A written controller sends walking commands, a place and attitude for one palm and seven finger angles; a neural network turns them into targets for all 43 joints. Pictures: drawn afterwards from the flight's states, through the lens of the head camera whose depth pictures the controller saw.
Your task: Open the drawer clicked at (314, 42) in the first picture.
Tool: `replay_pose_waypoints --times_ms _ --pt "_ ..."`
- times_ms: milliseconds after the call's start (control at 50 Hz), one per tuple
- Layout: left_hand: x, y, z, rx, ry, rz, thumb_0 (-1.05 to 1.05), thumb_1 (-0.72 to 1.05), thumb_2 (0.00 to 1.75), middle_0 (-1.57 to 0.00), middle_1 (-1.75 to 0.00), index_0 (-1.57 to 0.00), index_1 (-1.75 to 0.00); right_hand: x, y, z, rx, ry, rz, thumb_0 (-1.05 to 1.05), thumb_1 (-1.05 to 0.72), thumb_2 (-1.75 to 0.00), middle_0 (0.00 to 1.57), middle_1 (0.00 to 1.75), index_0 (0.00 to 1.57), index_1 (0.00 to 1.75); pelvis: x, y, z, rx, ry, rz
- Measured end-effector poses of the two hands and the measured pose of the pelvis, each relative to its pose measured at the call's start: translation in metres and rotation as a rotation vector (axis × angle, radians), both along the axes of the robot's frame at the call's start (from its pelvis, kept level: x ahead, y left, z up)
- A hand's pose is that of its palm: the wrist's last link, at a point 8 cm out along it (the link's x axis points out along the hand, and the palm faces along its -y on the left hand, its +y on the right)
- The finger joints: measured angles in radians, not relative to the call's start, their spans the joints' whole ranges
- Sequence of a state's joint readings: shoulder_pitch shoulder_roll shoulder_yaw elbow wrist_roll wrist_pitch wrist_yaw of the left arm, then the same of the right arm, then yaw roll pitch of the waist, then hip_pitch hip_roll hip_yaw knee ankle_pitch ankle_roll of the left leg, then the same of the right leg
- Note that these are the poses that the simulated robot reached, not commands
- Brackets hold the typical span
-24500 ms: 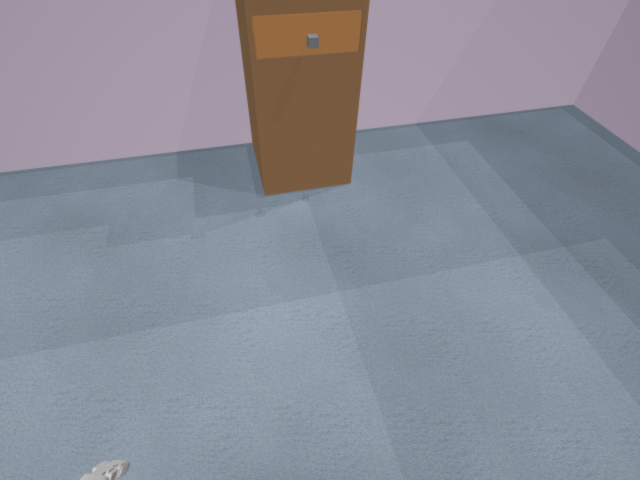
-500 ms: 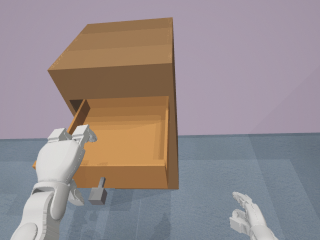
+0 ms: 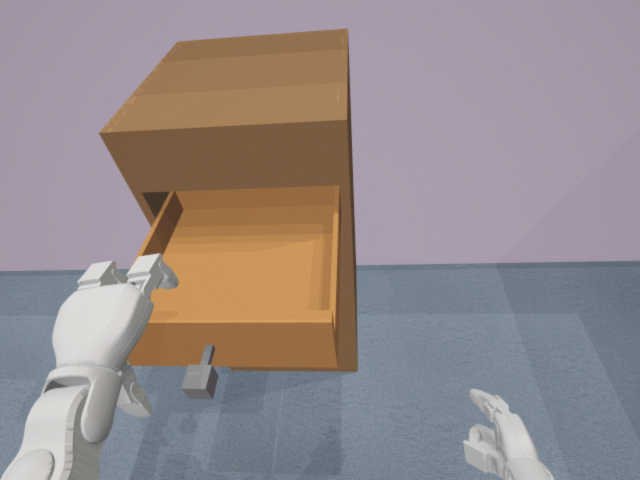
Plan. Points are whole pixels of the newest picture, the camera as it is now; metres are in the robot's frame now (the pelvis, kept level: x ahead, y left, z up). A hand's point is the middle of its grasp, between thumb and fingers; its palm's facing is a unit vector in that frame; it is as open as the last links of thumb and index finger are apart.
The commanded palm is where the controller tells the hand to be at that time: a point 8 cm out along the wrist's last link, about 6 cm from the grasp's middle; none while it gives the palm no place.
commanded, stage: draw the hand back to the body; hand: left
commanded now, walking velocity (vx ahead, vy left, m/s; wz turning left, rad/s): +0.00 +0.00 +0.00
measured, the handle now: (203, 369) +0.26 +0.24 -0.06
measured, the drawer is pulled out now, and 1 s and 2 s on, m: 0.30 0.30 0.30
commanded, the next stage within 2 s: step back with the hand held close in 1.22 s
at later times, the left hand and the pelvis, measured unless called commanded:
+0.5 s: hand (131, 324) +0.21 +0.23 +0.16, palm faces +0.40 -0.84 -0.36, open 13.0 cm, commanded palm +0.16 +0.27 +0.17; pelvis +0.01 +0.00 +0.00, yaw +1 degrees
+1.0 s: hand (102, 334) +0.19 +0.25 +0.16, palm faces +0.44 -0.80 -0.41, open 8.8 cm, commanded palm +0.14 +0.28 +0.17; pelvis +0.01 +0.00 +0.00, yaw +0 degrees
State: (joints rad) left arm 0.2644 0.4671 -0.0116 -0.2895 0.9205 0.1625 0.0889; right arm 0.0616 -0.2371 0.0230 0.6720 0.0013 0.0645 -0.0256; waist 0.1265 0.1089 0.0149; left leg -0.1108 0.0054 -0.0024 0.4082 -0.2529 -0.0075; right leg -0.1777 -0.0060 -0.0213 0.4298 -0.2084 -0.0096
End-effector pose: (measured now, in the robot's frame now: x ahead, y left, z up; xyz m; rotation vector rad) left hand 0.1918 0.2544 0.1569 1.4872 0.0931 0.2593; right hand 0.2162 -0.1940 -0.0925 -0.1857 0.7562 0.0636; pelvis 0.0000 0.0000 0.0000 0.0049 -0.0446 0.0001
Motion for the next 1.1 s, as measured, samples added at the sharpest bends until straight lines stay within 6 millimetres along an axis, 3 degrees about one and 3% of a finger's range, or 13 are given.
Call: replay_pose_waypoints --times_ms 240,320,360,420,560,780,940,1100 --pt "-0.02 0.008 -0.005 -0.008 0.053 -0.012 0.0 -0.49 0.3 -0.32 -1.2 -0.32 -1.2 0.004 -0.001 0.006 -0.027 -0.025 0.012 0.02 -0.9 -0.9 0.2 0.3 0.2 0.3 -0.001 0.001 0.0 -0.003 -0.008 0.003" --pt "-0.025 0.011 -0.008 -0.664 -0.152 -0.023 0.0 -0.47 0.31 -0.32 -1.19 -0.32 -1.18 0.002 0.0 0.016 -0.027 -0.114 -0.011 0.02 -0.9 -0.9 0.2 0.3 0.2 0.3 0.0 0.0 -0.001 -0.008 -0.033 0.004" --pt "-0.026 0.01 -0.009 -0.842 -0.239 -0.035 0.0 -0.45 0.32 -0.32 -1.17 -0.31 -1.17 -0.001 0.001 0.022 -0.038 -0.151 -0.02 0.02 -0.9 -0.9 0.2 0.3 0.2 0.3 0.002 -0.001 -0.001 -0.009 -0.04 0.005" --pt "-0.027 0.009 -0.001 -0.962 -0.356 -0.067 0.0 -0.39 0.35 -0.31 -1.13 -0.31 -1.13 -0.007 0.0 0.028 -0.058 -0.177 -0.022 0.02 -0.9 -0.9 0.2 0.3 0.2 0.3 0.008 -0.003 0.0 -0.012 -0.047 0.01" --pt "-0.024 0.017 0.018 -0.986 -0.463 -0.108 0.0 -0.19 0.43 -0.29 -1.0 -0.29 -1.0 -0.018 -0.008 0.022 -0.07 -0.152 -0.041 0.02 -0.9 -0.9 0.2 0.3 0.2 0.3 0.015 -0.001 0.001 -0.015 -0.048 0.011" --pt "-0.03 0.022 0.012 -0.968 -0.397 -0.074 0.0 0.18 0.59 -0.26 -0.76 -0.26 -0.76 -0.026 -0.019 0.014 -0.078 -0.111 -0.084 0.02 -0.9 -0.9 0.2 0.3 0.2 0.3 0.015 0.002 0.001 -0.015 -0.029 0.004" --pt "-0.041 0.03 0.021 -0.935 -0.438 -0.057 0.01 0.45 0.71 -0.24 -0.58 -0.24 -0.58 -0.02 -0.014 0.017 -0.064 -0.139 -0.086 0.02 -0.9 -0.9 0.2 0.3 0.2 0.3 0.012 0.002 0.001 -0.016 -0.035 0.006" --pt "-0.047 0.031 0.013 -0.966 -0.436 -0.024 0.01 0.72 0.83 -0.22 -0.41 -0.22 -0.41 -0.018 -0.009 0.021 -0.058 -0.158 -0.067 0.02 -0.9 -0.9 0.2 0.3 0.2 0.3 0.007 0.001 0.002 -0.015 -0.039 0.009"
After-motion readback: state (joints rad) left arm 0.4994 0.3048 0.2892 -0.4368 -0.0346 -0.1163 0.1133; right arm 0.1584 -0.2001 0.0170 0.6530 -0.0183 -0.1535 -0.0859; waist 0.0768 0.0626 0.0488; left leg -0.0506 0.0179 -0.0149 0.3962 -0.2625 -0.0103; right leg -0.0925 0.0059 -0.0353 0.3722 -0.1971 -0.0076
